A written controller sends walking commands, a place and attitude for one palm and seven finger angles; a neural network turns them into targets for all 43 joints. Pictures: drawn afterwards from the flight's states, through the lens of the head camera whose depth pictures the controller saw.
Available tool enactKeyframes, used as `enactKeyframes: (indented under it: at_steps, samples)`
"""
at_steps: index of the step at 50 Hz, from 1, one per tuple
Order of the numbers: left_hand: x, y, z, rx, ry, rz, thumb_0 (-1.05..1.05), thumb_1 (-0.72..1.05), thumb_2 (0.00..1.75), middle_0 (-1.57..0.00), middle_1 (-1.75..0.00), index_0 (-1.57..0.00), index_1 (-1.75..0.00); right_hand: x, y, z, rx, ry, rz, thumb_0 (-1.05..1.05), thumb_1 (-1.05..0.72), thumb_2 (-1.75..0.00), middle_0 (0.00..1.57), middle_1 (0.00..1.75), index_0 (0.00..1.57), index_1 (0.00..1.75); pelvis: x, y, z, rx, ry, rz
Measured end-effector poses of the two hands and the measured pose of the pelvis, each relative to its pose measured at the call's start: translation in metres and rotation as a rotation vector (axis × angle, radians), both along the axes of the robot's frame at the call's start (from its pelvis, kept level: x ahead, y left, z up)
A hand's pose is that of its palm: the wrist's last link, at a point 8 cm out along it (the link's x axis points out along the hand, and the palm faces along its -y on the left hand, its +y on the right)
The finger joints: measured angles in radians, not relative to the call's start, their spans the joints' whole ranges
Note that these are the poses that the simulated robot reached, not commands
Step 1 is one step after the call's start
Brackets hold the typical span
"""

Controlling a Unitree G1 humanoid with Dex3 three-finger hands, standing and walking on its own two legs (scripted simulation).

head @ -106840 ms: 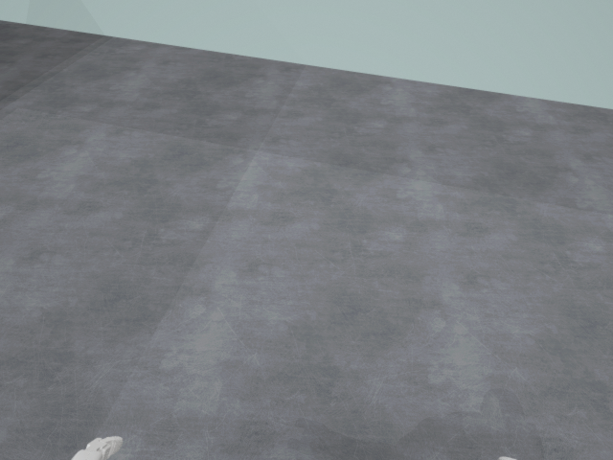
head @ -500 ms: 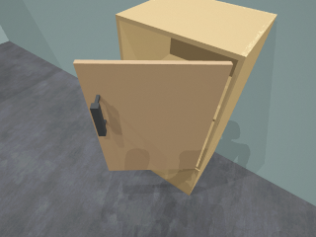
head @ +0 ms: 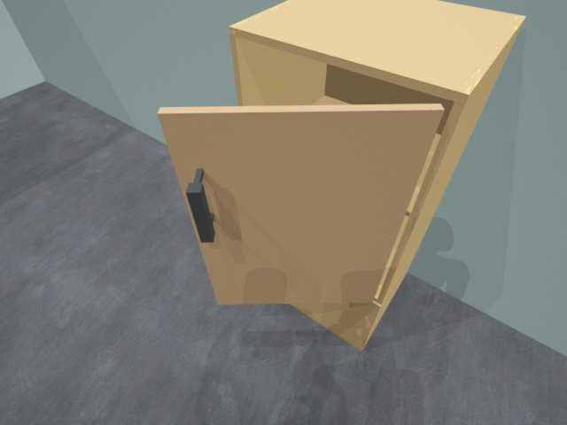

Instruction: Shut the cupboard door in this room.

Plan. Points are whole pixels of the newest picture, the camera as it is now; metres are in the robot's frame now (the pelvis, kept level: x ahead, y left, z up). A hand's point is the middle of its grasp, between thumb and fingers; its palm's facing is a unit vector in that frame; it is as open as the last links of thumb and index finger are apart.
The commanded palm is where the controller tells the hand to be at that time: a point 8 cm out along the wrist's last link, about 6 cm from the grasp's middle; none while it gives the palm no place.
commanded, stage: look again from close up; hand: left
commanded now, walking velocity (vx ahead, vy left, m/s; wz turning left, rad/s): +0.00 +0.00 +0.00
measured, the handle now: (203, 205) +0.46 +0.17 +0.04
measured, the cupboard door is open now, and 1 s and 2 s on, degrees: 37 37 37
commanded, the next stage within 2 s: raise the hand and make a fist in 0.30 s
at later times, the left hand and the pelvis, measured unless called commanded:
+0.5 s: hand out of the picture +0.12 +0.18 -0.11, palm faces +0.19 -0.96 -0.21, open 7.2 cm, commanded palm +0.12 +0.20 -0.06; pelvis +0.02 -0.02 +0.00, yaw -1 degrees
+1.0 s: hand (183, 411) +0.15 +0.14 -0.01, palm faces +0.12 -0.99 -0.09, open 5.3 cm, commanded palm +0.13 +0.19 -0.02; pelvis -0.02 -0.07 -0.10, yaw +3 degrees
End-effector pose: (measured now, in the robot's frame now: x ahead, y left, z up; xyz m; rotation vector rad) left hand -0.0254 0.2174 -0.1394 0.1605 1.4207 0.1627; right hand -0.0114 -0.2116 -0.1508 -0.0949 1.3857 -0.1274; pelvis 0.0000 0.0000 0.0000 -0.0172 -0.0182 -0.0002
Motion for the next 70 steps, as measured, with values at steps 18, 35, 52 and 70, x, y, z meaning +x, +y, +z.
enactKeyframes:
  at_steps: [18, 35, 52, 70]
  samples:
    - [0.034, -0.011, 0.001, -0.019, -0.025, -0.036, 0.0, 0.91, 0.9, -0.2, -0.3, -0.2, -0.3, 0.036, -0.027, 0.014, -0.045, -0.054, 0.006, 0.01, -0.92, -0.9, 0.2, 0.29, 0.2, 0.3, 0.016, -0.012, 0.006, 0.023, 0.009, -0.027]
    - [0.219, -0.037, 0.152, -0.108, -1.433, -0.113, 0.01, 0.93, 0.9, -0.31, -0.42, -0.31, -0.43, 0.179, -0.081, 0.055, -0.13, -0.788, 0.1, 0.01, -0.91, -0.9, 0.2, 0.29, 0.2, 0.3, 0.005, -0.043, -0.035, 0.036, 0.155, -0.001]
    - [0.172, -0.036, 0.138, -0.064, -1.593, -0.234, 0.02, 0.91, 0.9, -0.61, -0.75, -0.61, -0.75, 0.221, -0.063, -0.009, -0.067, -0.856, 0.225, 0.02, -0.91, -0.9, 0.2, 0.29, 0.2, 0.3, -0.019, -0.071, -0.102, -0.03, 0.239, 0.045]
    - [0.188, -0.008, 0.136, -0.094, -1.442, -0.147, 0.02, 0.91, 0.9, -0.94, -1.11, -0.94, -1.11, 0.134, -0.078, 0.002, -0.191, -0.615, 0.122, 0.02, -0.91, -0.9, 0.2, 0.29, 0.2, 0.3, -0.015, -0.034, -0.073, -0.026, 0.225, 0.016]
